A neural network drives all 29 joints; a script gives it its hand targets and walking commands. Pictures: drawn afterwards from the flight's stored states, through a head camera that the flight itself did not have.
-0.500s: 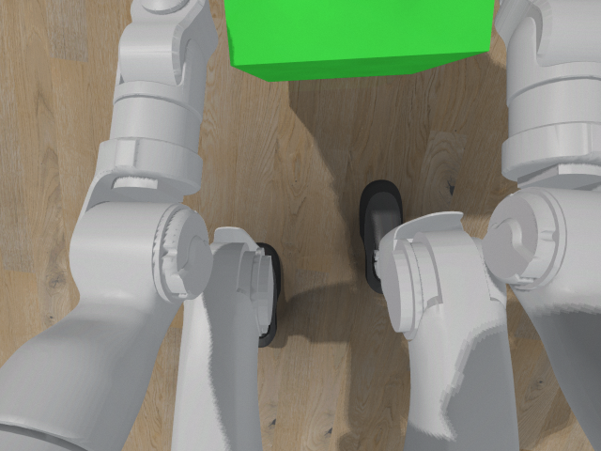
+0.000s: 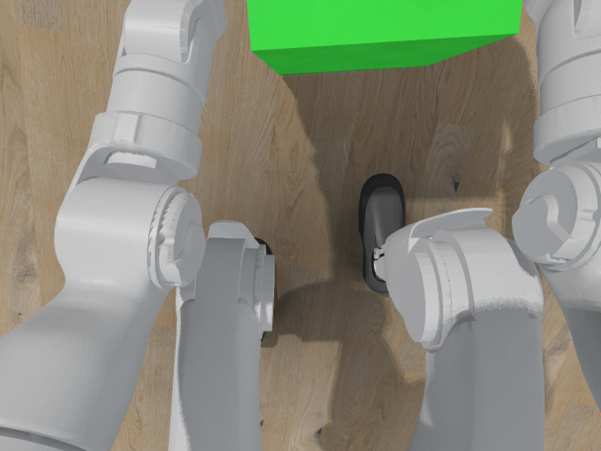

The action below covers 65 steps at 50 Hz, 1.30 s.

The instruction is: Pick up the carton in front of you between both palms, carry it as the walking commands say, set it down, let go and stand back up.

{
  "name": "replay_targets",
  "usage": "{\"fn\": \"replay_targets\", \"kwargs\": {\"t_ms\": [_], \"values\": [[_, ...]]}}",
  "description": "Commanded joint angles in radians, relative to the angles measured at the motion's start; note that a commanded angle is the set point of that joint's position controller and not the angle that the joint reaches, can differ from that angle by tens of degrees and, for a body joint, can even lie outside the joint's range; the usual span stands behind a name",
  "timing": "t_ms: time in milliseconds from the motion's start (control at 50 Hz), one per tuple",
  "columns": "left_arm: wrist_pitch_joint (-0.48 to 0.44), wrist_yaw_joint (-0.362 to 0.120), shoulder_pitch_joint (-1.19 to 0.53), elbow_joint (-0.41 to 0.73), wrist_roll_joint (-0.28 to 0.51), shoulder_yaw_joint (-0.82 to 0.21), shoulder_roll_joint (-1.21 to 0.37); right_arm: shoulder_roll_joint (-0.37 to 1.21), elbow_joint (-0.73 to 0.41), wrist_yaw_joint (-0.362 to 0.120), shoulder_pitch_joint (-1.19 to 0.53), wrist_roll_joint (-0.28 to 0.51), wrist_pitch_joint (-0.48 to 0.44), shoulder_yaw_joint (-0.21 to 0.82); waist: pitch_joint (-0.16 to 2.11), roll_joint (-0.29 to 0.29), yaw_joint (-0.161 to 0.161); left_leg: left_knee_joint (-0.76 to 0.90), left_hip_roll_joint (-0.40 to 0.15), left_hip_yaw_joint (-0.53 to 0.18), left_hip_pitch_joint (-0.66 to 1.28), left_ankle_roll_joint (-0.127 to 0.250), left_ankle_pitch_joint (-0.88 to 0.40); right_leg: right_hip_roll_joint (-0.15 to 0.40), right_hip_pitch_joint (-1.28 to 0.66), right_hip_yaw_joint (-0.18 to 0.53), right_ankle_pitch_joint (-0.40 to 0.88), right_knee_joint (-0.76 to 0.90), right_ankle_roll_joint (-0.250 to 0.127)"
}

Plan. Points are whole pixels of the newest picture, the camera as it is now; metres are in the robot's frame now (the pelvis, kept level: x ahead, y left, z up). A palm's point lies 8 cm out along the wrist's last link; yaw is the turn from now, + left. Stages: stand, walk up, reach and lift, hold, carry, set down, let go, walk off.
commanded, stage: set down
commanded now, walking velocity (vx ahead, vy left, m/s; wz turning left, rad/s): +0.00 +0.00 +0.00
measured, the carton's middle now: out of the picture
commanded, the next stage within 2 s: let go in 1.98 s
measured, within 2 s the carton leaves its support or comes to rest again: neither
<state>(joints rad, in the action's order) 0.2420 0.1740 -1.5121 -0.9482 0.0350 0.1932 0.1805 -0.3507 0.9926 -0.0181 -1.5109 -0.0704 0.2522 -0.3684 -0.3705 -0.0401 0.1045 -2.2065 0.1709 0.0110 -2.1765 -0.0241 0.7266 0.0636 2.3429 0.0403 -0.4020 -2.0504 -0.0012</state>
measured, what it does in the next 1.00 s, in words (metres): stands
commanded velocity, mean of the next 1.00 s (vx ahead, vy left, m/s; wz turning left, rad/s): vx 0.00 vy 0.00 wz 0.00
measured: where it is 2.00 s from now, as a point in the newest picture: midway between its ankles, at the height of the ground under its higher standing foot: (314, 282)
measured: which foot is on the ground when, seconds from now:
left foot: down 0.00-1.00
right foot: down 0.00-1.00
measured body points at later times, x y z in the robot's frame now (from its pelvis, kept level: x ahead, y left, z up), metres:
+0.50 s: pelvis -0.01 +0.00 -0.01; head +0.37 -0.04 +0.21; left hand +0.58 +0.04 -0.19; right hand +0.54 -0.27 -0.19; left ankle +0.07 +0.11 -0.35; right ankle +0.15 -0.13 -0.35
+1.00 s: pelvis -0.01 -0.01 -0.01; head +0.38 -0.04 +0.20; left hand +0.60 +0.09 -0.19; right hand +0.55 -0.30 -0.19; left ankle +0.07 +0.11 -0.35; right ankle +0.15 -0.13 -0.35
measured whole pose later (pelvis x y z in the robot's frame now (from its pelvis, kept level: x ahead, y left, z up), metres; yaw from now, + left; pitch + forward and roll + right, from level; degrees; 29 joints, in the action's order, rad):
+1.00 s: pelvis -0.01 -0.01 -0.01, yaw +0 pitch +35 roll +1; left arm 0.15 0.13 -1.62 -1.04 0.21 0.00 0.38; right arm -0.51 1.23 0.03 -1.62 0.13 0.05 -0.28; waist -0.51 -0.04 0.08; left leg -2.25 0.16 -0.01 -2.14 -0.04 0.73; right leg 0.07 2.30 0.01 -0.40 -2.08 -0.02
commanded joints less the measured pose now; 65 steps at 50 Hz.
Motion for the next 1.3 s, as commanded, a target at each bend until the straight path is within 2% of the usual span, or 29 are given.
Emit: {"fn": "replay_targets", "kwargs": {"t_ms": [0,160,300,460,580,620,640,680,700,740,780,840,900,960,1020,1100,1180,1280], "values": [[-0.061,-0.256,-0.644,0.181,0.09,-0.323,-0.834,0.852,-0.068,-0.253,-0.495,0.115,-0.031,0.283,1.15,-0.099,0.074,0.258,-0.01,0.021,0.247,-0.001,-0.305,-0.098,-0.868,-0.055,0.34,-0.015,-0.035],[-0.045,-0.276,-0.559,0.081,0.023,-0.237,-0.769,0.81,0.001,-0.257,-0.477,0.097,-0.036,0.252,0.94,-0.081,0.031,0.245,-0.017,0.031,0.142,0.012,-0.188,-0.1,-0.828,-0.03,0.23,-0.01,-0.04],[-0.03,-0.295,-0.481,0.014,-0.036,-0.176,-0.71,0.764,0.065,-0.258,-0.428,0.077,-0.033,0.215,0.774,-0.094,-0.001,0.238,-0.029,0.026,0.104,0.02,-0.125,-0.104,-0.77,-0.018,0.148,-0.008,-0.044],[-0.016,-0.298,-0.403,-0.048,-0.094,-0.114,-0.63,0.668,0.123,-0.256,-0.369,0.045,-0.026,0.16,0.638,-0.107,-0.006,0.236,-0.037,0.007,0.131,0.023,-0.099,-0.104,-0.692,-0.023,0.074,-0.015,-0.047],[-0.023,-0.281,-0.394,-0.049,-0.114,-0.097,-0.55,0.581,0.147,-0.24,-0.345,0.022,-0.038,0.111,0.612,-0.095,0.002,0.241,-0.048,-0.002,0.175,0.01,-0.114,-0.094,-0.701,-0.033,0.077,-0.026,-0.032],[-0.033,-0.253,-0.36,-0.042,-0.125,-0.067,-0.434,0.462,0.154,-0.214,-0.317,0.006,-0.057,0.065,0.615,-0.088,0.005,0.249,-0.062,-0.003,0.194,0.003,-0.143,-0.085,-0.726,-0.039,0.096,-0.029,-0.023],[-0.042,-0.225,-0.329,-0.036,-0.133,-0.036,-0.316,0.341,0.158,-0.186,-0.283,-0.008,-0.074,0.022,0.627,-0.081,0.008,0.253,-0.072,-0.002,0.207,-0.002,-0.16,-0.077,-0.744,-0.044,0.105,-0.03,-0.017],[-0.075,-0.135,-0.275,0.001,-0.137,0.029,0.02,-0.015,0.159,-0.091,-0.215,-0.021,-0.13,-0.065,0.676,-0.072,0.011,0.261,-0.086,-0.004,0.257,-0.018,-0.2,-0.06,-0.783,-0.052,0.136,-0.034,-0.007],[-0.092,-0.09,-0.291,0.019,-0.113,0.025,0.155,-0.156,0.149,-0.038,-0.226,0.0,-0.16,-0.062,0.734,-0.061,0.009,0.253,-0.087,-0.008,0.282,-0.027,-0.229,-0.052,-0.818,-0.047,0.177,-0.037,-0.003],[-0.113,-0.05,-0.357,-0.002,-0.036,-0.02,0.237,-0.26,0.139,0.025,-0.32,0.049,-0.201,-0.039,0.843,-0.036,0.024,0.234,-0.09,-0.015,0.278,-0.037,-0.279,-0.046,-0.898,-0.034,0.271,-0.05,-0.007],[-0.127,-0.041,-0.393,-0.02,0.053,-0.079,0.257,-0.308,0.137,0.05,-0.367,0.092,-0.224,-0.015,0.95,-0.033,0.046,0.22,-0.098,-0.016,0.264,-0.037,-0.324,-0.039,-0.961,-0.029,0.36,-0.063,-0.016],[-0.132,-0.048,-0.416,-0.02,0.154,-0.18,0.224,-0.311,0.154,0.05,-0.38,0.157,-0.238,0.044,1.066,-0.053,0.085,0.215,-0.104,-0.013,0.264,-0.041,-0.354,-0.028,-1.0,-0.026,0.426,-0.06,-0.029],[-0.123,-0.051,-0.413,-0.008,0.199,-0.227,0.217,-0.317,0.157,0.045,-0.372,0.202,-0.234,0.084,1.173,-0.055,0.105,0.225,-0.103,-0.004,0.268,-0.044,-0.349,-0.02,-1.052,-0.023,0.452,-0.047,-0.037],[-0.112,-0.045,-0.408,0.04,0.187,-0.204,0.241,-0.326,0.118,0.046,-0.37,0.222,-0.218,0.095,1.281,-0.031,0.086,0.244,-0.096,0.017,0.23,-0.042,-0.324,-0.021,-1.168,-0.017,0.485,-0.037,-0.042],[-0.093,-0.029,-0.409,0.112,0.152,-0.161,0.272,-0.33,0.037,0.052,-0.37,0.23,-0.19,0.098,1.44,-0.009,0.054,0.274,-0.086,0.041,0.243,-0.039,-0.31,-0.033,-1.302,-0.023,0.514,-0.018,-0.037],[-0.036,-0.003,-0.387,0.197,0.115,-0.1,0.29,-0.323,-0.065,0.06,-0.344,0.22,-0.121,0.102,1.566,0.011,0.026,0.34,-0.064,0.066,0.328,-0.028,-0.284,-0.059,-1.349,-0.059,0.449,0.058,-0.024],[-0.001,-0.011,-0.322,0.108,0.08,-0.041,0.253,-0.267,-0.035,0.052,-0.308,0.181,-0.078,0.1,1.344,0.046,0.011,0.422,-0.056,0.063,0.275,-0.008,-0.192,-0.066,-1.185,-0.075,0.286,0.155,-0.012],[-0.021,-0.045,-0.251,0.032,0.022,0.02,0.208,-0.203,-0.009,0.034,-0.24,0.115,-0.09,0.064,1.252,0.055,0.0,0.499,-0.057,0.056,0.231,-0.016,-0.199,-0.072,-1.107,-0.072,0.289,0.238,-0.005]]}}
